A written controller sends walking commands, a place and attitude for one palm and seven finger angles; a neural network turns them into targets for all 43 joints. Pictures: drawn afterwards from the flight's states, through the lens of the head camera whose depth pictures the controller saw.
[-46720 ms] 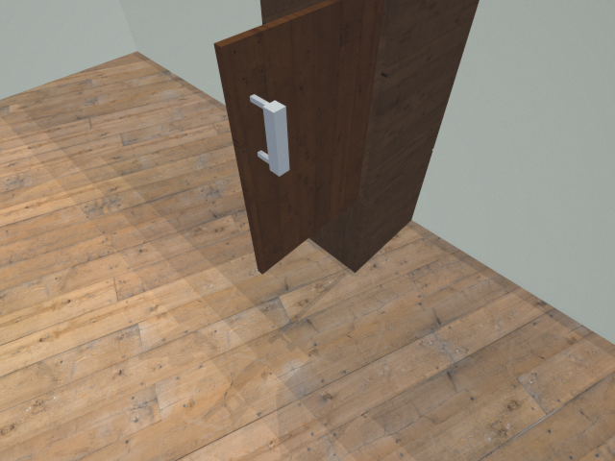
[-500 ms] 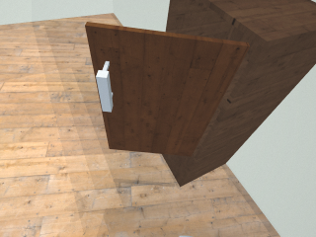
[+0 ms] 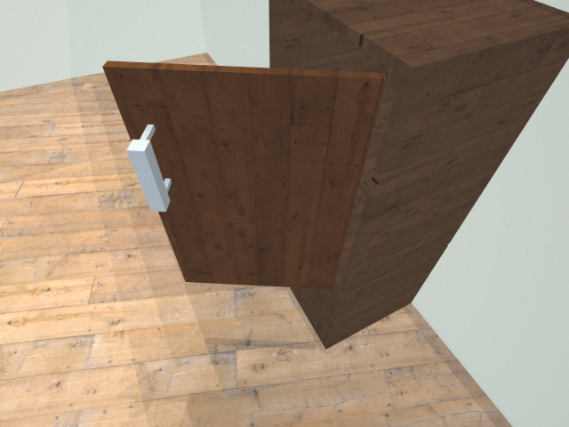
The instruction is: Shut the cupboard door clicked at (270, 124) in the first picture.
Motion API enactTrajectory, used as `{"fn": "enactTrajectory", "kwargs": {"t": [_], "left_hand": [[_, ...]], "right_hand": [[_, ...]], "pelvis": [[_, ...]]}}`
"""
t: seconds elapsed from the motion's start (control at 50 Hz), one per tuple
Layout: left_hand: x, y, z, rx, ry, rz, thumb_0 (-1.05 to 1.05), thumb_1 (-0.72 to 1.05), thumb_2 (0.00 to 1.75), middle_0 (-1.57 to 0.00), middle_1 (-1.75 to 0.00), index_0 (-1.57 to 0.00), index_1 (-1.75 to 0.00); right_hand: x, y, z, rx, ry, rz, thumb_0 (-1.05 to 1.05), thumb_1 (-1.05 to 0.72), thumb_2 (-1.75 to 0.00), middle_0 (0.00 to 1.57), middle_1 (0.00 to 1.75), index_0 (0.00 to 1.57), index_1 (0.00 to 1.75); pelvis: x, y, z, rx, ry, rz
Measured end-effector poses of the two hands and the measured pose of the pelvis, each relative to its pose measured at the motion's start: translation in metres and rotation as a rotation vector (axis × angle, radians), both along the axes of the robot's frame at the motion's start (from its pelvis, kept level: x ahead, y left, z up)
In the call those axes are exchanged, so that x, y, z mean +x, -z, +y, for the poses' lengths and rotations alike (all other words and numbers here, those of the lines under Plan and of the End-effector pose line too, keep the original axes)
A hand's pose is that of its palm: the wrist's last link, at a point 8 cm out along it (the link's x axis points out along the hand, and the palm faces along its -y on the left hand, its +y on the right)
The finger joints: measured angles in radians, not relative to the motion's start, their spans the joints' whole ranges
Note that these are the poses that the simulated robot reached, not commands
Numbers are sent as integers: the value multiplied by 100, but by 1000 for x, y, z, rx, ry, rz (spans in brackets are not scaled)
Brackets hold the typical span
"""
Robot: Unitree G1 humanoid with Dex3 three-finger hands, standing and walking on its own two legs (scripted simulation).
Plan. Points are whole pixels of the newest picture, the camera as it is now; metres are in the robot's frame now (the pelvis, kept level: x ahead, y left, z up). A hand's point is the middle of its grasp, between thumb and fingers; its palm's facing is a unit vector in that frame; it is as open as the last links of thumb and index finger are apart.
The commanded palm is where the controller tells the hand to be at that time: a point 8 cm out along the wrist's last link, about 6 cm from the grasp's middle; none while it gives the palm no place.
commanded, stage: come to a stop and stand still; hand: left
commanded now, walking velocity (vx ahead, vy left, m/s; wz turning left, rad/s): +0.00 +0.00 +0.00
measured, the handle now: (154, 168) +0.49 +0.25 +0.09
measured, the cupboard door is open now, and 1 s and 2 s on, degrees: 60 60 60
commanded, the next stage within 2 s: look again from close up in 0.16 s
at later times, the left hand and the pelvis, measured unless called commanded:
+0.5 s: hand out of the picture -0.04 +0.19 -0.18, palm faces +0.01 -0.99 -0.16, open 7.4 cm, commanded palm none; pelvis -0.02 +0.04 +0.00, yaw -1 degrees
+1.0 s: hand out of the picture -0.04 +0.24 -0.18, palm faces -0.01 -0.98 -0.18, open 7.4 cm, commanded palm none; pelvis -0.02 +0.06 +0.00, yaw -1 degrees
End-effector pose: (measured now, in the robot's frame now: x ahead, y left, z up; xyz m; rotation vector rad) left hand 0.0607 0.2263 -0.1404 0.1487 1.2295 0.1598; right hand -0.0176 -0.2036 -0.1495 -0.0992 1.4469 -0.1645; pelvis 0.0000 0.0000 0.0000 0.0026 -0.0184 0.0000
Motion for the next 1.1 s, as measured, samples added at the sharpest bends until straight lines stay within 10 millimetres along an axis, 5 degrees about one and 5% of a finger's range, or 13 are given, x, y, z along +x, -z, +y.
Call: {"fn": "enactTrajectory", "kwargs": {"t": [0.2,0.38,0.54,0.78,0.96,1.1], "left_hand": [[-74,4,-3,-13,-39,194,-1,92,90,-20,-30,-20,-30],[-109,8,-5,-41,-19,244,0,90,90,-20,-30,-20,-30],[-99,13,26,-44,3,157,0,90,90,-20,-30,-20,-30],[-94,7,66,-2,25,117,0,90,90,-20,-30,-20,-30],[-107,8,64,-15,16,180,0,90,90,-20,-30,-20,-30],[-105,12,45,-46,-7,215,0,90,90,-20,-30,-20,-30]], "right_hand": [[14,-5,-20,-36,-28,-22,1,-92,-90,20,30,20,30],[26,-4,-8,-50,-24,-104,1,-91,-90,20,30,20,30],[21,-10,17,-62,-35,-182,1,-94,-90,20,30,20,30],[-19,-9,43,-32,-35,-104,1,-92,-90,20,30,20,30],[-29,-6,50,-16,-25,-45,1,-91,-90,20,30,20,30],[-15,-2,41,-17,-17,-28,1,-91,-90,20,30,20,30]], "pelvis": [[-1,-2,-2,-3,3,1],[-12,3,18,-23,16,0],[-25,3,43,-10,18,-28],[-38,2,63,-1,12,-6],[-29,2,65,-2,12,1],[-8,6,56,3,16,5]]}}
